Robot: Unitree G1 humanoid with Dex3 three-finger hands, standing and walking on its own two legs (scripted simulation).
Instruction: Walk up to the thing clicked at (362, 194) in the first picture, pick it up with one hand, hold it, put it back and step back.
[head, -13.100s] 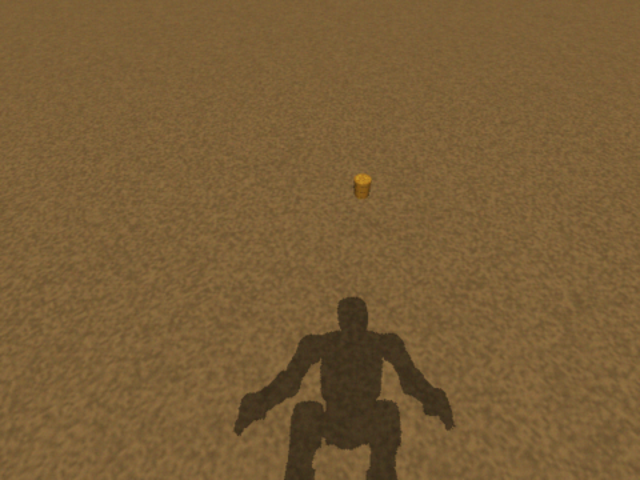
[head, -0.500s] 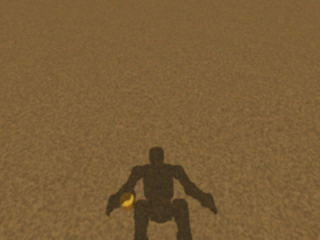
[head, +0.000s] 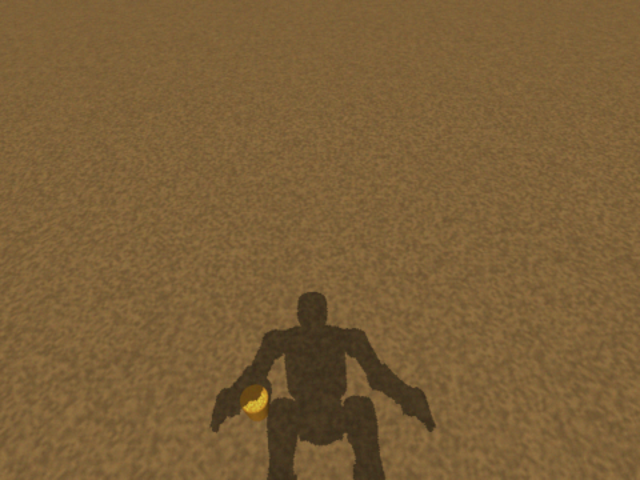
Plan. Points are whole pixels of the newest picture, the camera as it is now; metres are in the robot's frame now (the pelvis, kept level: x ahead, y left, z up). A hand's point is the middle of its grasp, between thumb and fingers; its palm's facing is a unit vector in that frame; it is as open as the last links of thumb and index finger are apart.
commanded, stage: stand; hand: left
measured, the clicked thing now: (256, 404) +0.49 +0.23 -0.73
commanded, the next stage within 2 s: walk up in 0.10 s
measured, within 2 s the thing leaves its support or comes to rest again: neither
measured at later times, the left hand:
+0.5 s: hand out of the picture +0.12 +0.28 -0.17, palm faces -0.05 -0.93 -0.36, open 7.4 cm
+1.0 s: hand out of the picture +0.15 +0.27 -0.16, palm faces -0.08 -0.93 -0.35, open 7.4 cm
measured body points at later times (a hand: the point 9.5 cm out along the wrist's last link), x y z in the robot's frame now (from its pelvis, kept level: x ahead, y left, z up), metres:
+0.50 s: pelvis +0.03 +0.02 -0.01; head +0.05 +0.02 +0.44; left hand +0.12 +0.32 -0.14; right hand +0.08 -0.29 -0.14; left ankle -0.02 +0.15 -0.75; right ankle +0.01 -0.12 -0.75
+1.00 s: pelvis +0.02 +0.03 -0.01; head +0.05 +0.03 +0.44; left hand +0.15 +0.32 -0.13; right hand +0.09 -0.28 -0.13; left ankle -0.02 +0.15 -0.75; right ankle +0.01 -0.12 -0.75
